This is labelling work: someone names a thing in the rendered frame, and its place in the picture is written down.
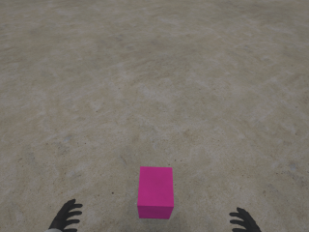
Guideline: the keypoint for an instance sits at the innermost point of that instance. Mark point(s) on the robot left hand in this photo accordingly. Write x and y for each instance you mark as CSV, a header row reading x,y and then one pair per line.
x,y
60,221

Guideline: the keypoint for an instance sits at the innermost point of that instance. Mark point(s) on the robot right hand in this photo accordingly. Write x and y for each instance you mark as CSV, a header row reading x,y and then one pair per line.
x,y
249,223

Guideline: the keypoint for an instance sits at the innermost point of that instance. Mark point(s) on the carton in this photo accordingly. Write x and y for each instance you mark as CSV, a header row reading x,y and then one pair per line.
x,y
155,192

